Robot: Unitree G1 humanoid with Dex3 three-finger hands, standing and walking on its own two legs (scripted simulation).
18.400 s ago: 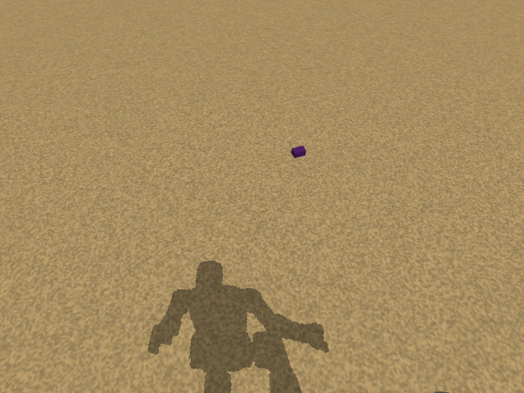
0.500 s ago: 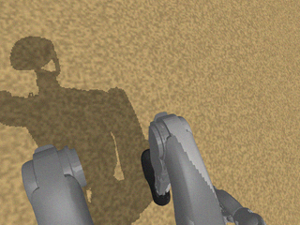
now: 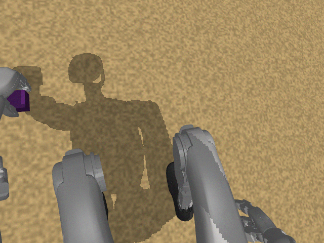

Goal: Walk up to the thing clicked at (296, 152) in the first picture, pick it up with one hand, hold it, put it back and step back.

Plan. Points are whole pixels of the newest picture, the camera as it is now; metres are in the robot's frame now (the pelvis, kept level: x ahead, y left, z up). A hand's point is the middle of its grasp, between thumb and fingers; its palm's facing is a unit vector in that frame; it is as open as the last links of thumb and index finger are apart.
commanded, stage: lift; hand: left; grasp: from above
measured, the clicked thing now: (11, 101) +0.47 +0.32 -0.19
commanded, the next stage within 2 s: hold in 1.74 s
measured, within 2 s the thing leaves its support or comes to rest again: neither
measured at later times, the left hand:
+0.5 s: hand out of the picture +0.43 +0.32 -0.07, palm faces -0.50 -0.06 -0.87, open 7.4 cm
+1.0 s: hand out of the picture +0.36 +0.29 +0.13, palm faces -0.45 -0.10 -0.89, open 7.5 cm
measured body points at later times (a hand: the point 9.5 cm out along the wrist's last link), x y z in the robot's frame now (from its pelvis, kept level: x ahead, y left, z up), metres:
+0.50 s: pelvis +0.00 +0.00 +0.05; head +0.21 +0.07 +0.44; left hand +0.45 +0.33 -0.02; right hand +0.08 -0.27 -0.06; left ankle +0.08 +0.13 -0.30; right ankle +0.12 -0.15 -0.30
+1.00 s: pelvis +0.00 +0.00 +0.20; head +0.15 +0.04 +0.62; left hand +0.37 +0.30 +0.18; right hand +0.16 -0.26 +0.08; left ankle +0.08 +0.13 -0.30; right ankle +0.12 -0.16 -0.30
